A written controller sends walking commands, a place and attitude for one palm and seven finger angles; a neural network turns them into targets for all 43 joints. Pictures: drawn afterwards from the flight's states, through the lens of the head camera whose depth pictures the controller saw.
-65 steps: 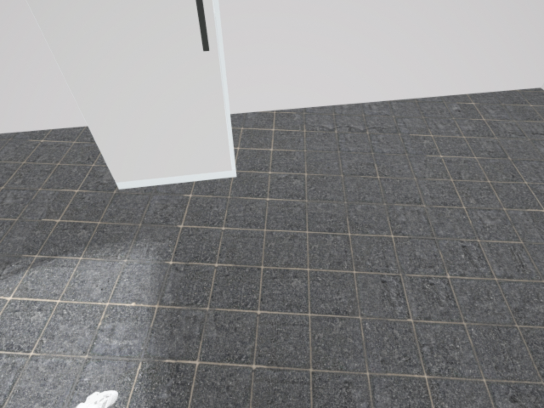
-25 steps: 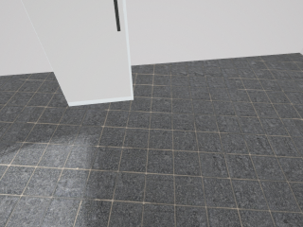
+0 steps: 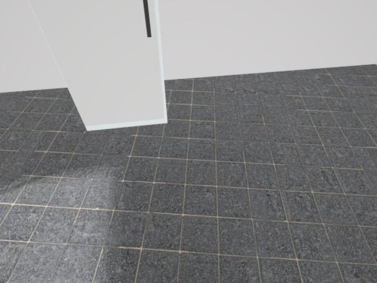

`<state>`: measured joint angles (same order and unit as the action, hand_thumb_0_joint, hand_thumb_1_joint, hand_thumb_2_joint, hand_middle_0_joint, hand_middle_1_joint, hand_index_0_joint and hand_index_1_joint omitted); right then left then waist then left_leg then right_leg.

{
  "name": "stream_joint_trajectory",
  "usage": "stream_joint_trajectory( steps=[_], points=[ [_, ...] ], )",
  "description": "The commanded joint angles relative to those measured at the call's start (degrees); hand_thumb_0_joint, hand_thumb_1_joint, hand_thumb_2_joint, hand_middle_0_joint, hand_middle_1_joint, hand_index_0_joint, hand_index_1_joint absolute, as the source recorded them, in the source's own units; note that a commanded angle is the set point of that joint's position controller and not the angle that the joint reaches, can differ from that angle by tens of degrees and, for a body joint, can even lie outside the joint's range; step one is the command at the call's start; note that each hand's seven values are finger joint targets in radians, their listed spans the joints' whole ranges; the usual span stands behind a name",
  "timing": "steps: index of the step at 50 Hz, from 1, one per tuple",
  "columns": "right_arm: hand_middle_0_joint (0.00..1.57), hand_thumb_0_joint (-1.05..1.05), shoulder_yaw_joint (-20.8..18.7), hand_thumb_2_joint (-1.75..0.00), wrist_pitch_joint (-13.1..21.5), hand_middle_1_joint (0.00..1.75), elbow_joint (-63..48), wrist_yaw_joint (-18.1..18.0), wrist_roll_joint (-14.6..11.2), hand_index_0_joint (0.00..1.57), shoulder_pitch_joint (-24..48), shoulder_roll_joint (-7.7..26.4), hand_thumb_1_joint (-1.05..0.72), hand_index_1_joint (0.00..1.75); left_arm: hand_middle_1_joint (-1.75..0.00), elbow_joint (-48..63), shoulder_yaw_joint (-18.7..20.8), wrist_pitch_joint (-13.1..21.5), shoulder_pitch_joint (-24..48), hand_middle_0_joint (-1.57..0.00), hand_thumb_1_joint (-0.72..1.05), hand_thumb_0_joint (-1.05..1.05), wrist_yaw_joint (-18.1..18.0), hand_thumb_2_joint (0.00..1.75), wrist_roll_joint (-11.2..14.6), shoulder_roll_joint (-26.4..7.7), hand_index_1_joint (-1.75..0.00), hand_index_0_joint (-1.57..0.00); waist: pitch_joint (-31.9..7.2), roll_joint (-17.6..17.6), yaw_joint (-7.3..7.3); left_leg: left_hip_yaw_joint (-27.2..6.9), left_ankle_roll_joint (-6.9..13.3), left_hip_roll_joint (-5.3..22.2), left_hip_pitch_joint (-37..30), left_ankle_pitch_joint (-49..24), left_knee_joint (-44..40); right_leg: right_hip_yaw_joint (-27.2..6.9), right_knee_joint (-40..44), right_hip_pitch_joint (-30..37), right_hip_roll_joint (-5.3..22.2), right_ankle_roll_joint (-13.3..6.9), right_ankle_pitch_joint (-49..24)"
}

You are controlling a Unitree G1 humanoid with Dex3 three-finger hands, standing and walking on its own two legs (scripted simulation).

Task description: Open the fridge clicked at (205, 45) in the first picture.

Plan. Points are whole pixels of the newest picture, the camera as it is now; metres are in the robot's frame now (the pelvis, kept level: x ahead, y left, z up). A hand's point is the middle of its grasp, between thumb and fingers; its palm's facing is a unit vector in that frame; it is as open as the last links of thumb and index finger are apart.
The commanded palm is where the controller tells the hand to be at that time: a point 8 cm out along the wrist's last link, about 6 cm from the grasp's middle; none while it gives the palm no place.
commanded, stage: look at it before walking up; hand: right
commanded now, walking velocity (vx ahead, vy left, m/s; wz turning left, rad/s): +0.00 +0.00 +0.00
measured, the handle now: out of the picture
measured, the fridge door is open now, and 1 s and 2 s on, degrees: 0 0 0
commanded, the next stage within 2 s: walk to a spot facing it in 0.24 s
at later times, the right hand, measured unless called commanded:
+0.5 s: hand out of the picture +0.07 -0.23 -0.17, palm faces -0.04 +0.95 -0.30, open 7.4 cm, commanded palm none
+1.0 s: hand out of the picture +0.16 -0.14 -0.17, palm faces -0.24 +0.95 -0.19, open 7.4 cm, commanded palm none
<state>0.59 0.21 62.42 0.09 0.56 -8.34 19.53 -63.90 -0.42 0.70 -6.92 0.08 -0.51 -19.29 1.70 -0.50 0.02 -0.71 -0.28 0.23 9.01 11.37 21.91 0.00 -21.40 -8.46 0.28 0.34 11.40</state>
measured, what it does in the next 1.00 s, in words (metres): walks ahead, turning left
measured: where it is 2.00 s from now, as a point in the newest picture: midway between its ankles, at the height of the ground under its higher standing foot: (167, 230)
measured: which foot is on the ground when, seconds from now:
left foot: down 0.00-1.00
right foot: down 0.00-0.76, up 0.78-1.00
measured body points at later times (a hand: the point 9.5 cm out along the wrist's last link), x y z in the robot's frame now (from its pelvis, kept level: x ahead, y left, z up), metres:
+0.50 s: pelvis +0.01 +0.00 +0.00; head +0.00 +0.00 +0.45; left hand +0.08 +0.28 -0.14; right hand +0.07 -0.28 -0.14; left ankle +0.01 +0.12 -0.75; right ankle +0.00 -0.12 -0.75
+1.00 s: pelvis +0.13 +0.04 +0.00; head +0.15 +0.05 +0.45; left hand +0.14 +0.31 -0.15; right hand +0.17 -0.19 -0.15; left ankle +0.07 +0.13 -0.75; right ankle +0.22 -0.08 -0.67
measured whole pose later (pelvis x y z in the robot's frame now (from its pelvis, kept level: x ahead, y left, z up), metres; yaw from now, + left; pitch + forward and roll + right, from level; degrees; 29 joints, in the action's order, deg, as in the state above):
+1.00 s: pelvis +0.13 +0.04 +0.00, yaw +18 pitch +0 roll +0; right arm -2.1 2.4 58.7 0.6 1.3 -22.1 9.7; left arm -56.0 2.9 0.7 -9.2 0.9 -1.3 -12.6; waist 2.2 0.4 -1.3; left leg -1.9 2.6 -2.9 8.9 14.9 23.6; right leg 3.5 -59.7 -33.6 7.1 3.5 14.4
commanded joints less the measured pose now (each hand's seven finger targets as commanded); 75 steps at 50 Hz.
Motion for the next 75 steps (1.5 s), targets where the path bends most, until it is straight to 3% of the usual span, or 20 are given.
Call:
stream_joint_trajectory(
  steps=[1,17,20,24,30,33,36,37,38,40,42,46,56,58,59,60,61,64,68,75],
  points=[
    [0.20,0.00,-2.35,-0.90,1.43,0.30,-3.84,-0.79,0.09,0.20,2.40,11.79,-0.90,0.30,-0.30,3.63,2.48,1.33,2.63,-0.20,0.90,0.00,-0.64,0.90,0.12,-11.76,-0.30,-0.20,-3.81,0.46,-0.05,-5.72,2.13,6.69,-0.49,-6.21,-3.46,-5.92,3.15,0.94,6.44,-1.93,-7.37],
    [0.20,0.00,-2.41,-0.90,1.49,0.30,-3.70,-0.80,0.11,0.20,2.45,11.80,-0.90,0.30,-0.30,3.80,2.48,1.28,3.11,-0.20,0.90,0.00,-0.71,0.90,0.11,-11.90,-0.30,-0.20,-3.36,0.06,-0.12,-5.47,1.99,6.72,-1.03,-7.79,-4.22,-5.81,3.74,1.99,6.54,-1.79,-8.64],
    [0.20,0.00,-1.35,-0.90,-0.19,0.30,-2.57,-0.73,0.20,0.20,-2.11,5.26,-0.90,0.30,-0.30,2.61,1.12,0.12,-1.38,-0.20,0.90,0.00,-0.58,0.90,-0.42,-5.05,-0.30,-0.20,-3.84,0.36,-0.19,-6.77,1.67,5.70,1.09,2.89,-3.49,-3.08,1.03,2.40,6.40,-0.69,1.49],
    [0.20,0.00,-2.67,-0.90,-1.40,0.30,-5.08,0.55,0.72,0.20,-3.36,6.09,-0.90,0.30,-0.30,4.52,2.51,-0.59,-3.06,-0.20,0.90,0.00,-0.58,0.90,-0.85,-6.53,-0.30,-0.20,4.27,-0.09,-0.05,-9.96,3.09,3.26,9.94,19.62,-2.45,-3.11,1.12,-3.36,6.88,-1.55,20.17],
    [0.20,0.00,-3.77,-0.90,-0.18,0.30,-10.49,1.80,0.58,0.20,-1.81,1.30,-0.90,0.30,-0.30,6.04,5.23,1.31,-9.38,-0.20,0.90,0.00,-0.99,0.90,-0.34,-9.57,-0.30,-0.20,4.36,11.36,2.28,0.78,1.05,-0.28,25.13,16.81,24.52,-15.01,9.25,6.01,22.12,-10.68,18.21],
    [0.20,0.00,-4.16,-0.90,0.51,0.30,-11.70,2.36,0.58,0.20,-0.79,-0.79,-0.90,0.30,-0.30,6.04,5.09,2.10,-9.97,-0.20,0.90,0.00,-1.21,0.90,-0.89,-7.17,-0.30,-0.20,4.26,9.01,1.81,1.76,0.68,3.57,23.92,18.50,24.22,-7.19,5.05,6.67,22.31,-10.20,0.44],
    [0.20,0.00,-4.88,-0.90,0.88,0.30,-6.84,2.57,0.84,0.20,-15.69,-1.63,-0.90,0.30,-0.30,7.21,4.81,1.95,-4.82,-0.20,0.90,0.00,-1.05,0.90,-0.90,-5.54,-0.30,-0.20,-1.28,2.95,-5.73,7.11,1.74,-0.48,-1.53,4.62,8.92,6.19,-14.36,-6.46,14.81,-3.75,0.05],
    [0.20,0.00,-6.19,-0.90,1.86,0.30,-4.50,1.71,1.35,0.20,-24.30,4.75,-0.90,0.30,-0.30,9.12,4.11,1.88,-4.25,-0.20,0.90,0.00,-0.42,0.90,-0.04,-1.95,-0.30,-0.20,-3.86,-14.64,-9.18,-11.06,5.50,9.56,-12.95,9.73,-1.76,11.72,-33.94,-20.18,8.48,-0.11,9.07],
    [0.20,0.00,-6.88,-0.90,2.41,0.30,-3.74,0.63,0.56,0.20,-28.00,8.97,-0.90,0.30,-0.30,12.94,3.24,2.47,0.05,-0.20,0.90,0.00,0.04,0.90,-0.25,0.70,-0.30,-0.20,-1.59,-22.80,-9.24,-36.36,11.20,21.10,-13.62,3.84,-9.97,8.83,-47.58,-33.39,2.34,1.61,22.54],
    [0.20,0.00,-6.69,-0.90,2.54,0.30,-5.25,-0.50,-0.16,0.20,-23.49,5.84,-0.90,0.30,-0.30,12.59,4.12,2.92,1.81,-0.20,0.90,0.00,-0.02,0.90,-0.31,-0.75,-0.30,-0.20,-0.29,-6.57,-7.16,-30.83,14.47,19.87,-12.56,2.37,-7.86,1.86,-49.65,-35.11,7.23,0.59,14.67],
    [0.20,0.00,-5.70,-0.90,2.75,0.30,-6.92,-0.38,0.46,0.20,-17.74,3.18,-0.90,0.30,-0.30,11.79,4.08,2.60,1.77,-0.20,0.90,0.00,0.20,0.90,-0.75,0.15,-0.30,-0.20,2.40,-3.27,-4.33,-26.75,13.91,17.31,-3.44,5.13,-8.72,0.66,-48.07,-32.02,8.49,1.53,10.27],
    [0.20,0.00,-5.57,-0.90,3.57,0.30,-7.49,-0.43,0.90,0.20,-14.53,1.75,-0.90,0.30,-0.30,10.95,4.41,1.14,-2.88,-0.20,0.90,0.00,0.77,0.90,-0.80,2.92,-0.30,-0.20,1.52,-2.73,-0.43,-16.01,11.68,12.32,2.38,-0.88,-9.48,2.35,-41.16,-27.05,7.72,3.09,3.17],
    [0.20,0.00,-6.12,-0.90,3.27,0.30,-7.09,-0.82,1.26,0.20,-15.33,2.01,-0.90,0.30,-0.30,16.17,4.23,2.86,4.82,-0.20,0.90,0.00,1.22,0.90,-0.29,4.17,-0.30,-0.20,1.36,-8.26,-2.96,-15.46,9.70,10.43,-0.46,-11.21,-4.00,4.49,-16.90,-17.87,3.87,2.34,2.03],
    [0.20,0.00,-6.54,-0.90,3.10,0.30,-7.89,-0.82,0.90,0.20,-12.32,2.39,-0.90,0.30,-0.30,13.78,4.69,3.49,-3.65,-0.20,0.90,0.00,0.40,0.90,-0.37,2.23,-0.30,-0.20,-1.71,-6.25,1.38,-13.49,7.77,7.66,3.33,-13.84,3.74,4.80,-7.97,-4.13,2.49,1.70,-1.04],
    [0.20,0.00,-6.55,-0.90,3.06,0.30,-8.29,-0.53,0.59,0.20,-12.16,0.94,-0.90,0.30,-0.30,11.30,5.46,3.84,-11.81,-0.20,0.90,0.00,-0.51,0.90,-0.58,-1.15,-0.30,-0.20,-6.13,-1.12,4.57,-11.14,5.97,4.24,9.21,-13.41,14.75,2.72,-5.21,9.94,5.03,0.86,-1.40],
    [0.20,0.00,-6.25,-0.90,2.64,0.30,-8.95,0.12,-0.05,0.20,-14.73,-2.95,-0.90,0.30,-0.30,9.60,7.41,4.03,-19.61,-0.20,0.90,0.00,-1.05,0.90,-1.48,-8.79,-0.30,-0.20,-12.93,16.31,6.62,-3.61,2.74,-3.39,21.53,8.89,33.25,-16.87,-2.90,22.90,21.58,-3.15,1.79],
    [0.20,0.00,-5.77,-0.90,2.90,0.30,-10.17,0.37,0.14,0.20,-14.16,-3.85,-0.90,0.30,-0.30,9.51,6.93,3.40,-22.11,-0.20,0.90,0.00,-1.00,0.90,-1.24,-9.81,-0.30,-0.20,-13.18,20.87,6.22,-2.11,1.51,-3.90,28.46,22.74,46.37,-28.64,5.40,21.23,30.31,-6.51,6.89],
    [0.20,0.00,-6.73,-0.90,1.88,0.30,-9.81,1.44,1.40,0.20,-8.18,-2.60,-0.90,0.30,-0.30,11.88,4.45,3.60,-10.60,-0.20,0.90,0.00,-1.02,0.90,-0.93,-0.02,-0.30,-0.20,1.27,9.70,2.02,-2.51,1.33,3.56,28.89,9.42,53.61,-16.40,10.89,-0.11,24.16,-3.91,15.19],
    [0.20,0.00,-6.33,-0.90,-0.74,0.30,-8.77,2.33,1.58,0.20,-11.38,-5.71,-0.90,0.30,-0.30,10.35,3.69,4.82,-9.90,-0.20,0.90,0.00,-1.47,0.90,-0.52,3.23,-0.30,-0.20,1.85,8.50,-1.74,-0.39,-0.22,4.68,25.78,0.38,52.21,1.60,10.50,-4.65,18.54,-1.23,1.03],
    [0.20,0.00,-6.20,-0.90,-1.85,0.30,-11.16,2.55,1.72,0.20,-4.45,-6.43,-0.90,0.30,-0.30,7.04,3.72,5.28,-17.39,-0.20,0.90,0.00,-1.99,0.90,-0.21,4.17,-0.30,-0.20,2.63,5.50,-0.37,1.52,-1.54,5.52,36.28,-5.78,47.43,8.52,9.47,6.40,18.83,-1.48,-15.14]
  ],
)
